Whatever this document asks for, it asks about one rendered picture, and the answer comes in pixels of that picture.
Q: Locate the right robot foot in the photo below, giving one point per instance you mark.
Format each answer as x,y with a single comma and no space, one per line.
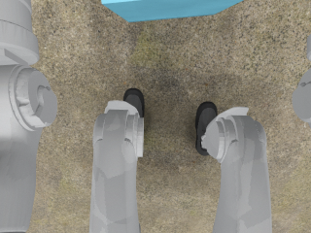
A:
205,113

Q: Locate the robot left thigh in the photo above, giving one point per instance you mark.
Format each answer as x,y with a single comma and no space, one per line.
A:
113,199

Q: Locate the robot left forearm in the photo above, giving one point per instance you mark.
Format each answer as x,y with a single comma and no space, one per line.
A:
18,44

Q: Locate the carton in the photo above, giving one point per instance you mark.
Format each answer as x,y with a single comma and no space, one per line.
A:
146,10

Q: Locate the robot right upper arm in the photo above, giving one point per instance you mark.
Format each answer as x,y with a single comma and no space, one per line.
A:
301,98

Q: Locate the robot left upper arm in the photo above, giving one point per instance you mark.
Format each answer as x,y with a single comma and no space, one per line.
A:
27,105

